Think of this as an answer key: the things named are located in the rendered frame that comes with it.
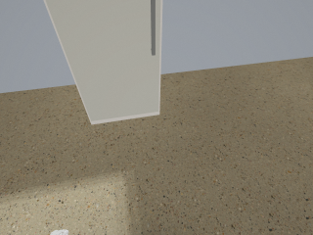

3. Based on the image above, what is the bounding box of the fridge door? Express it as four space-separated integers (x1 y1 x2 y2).
45 0 161 121

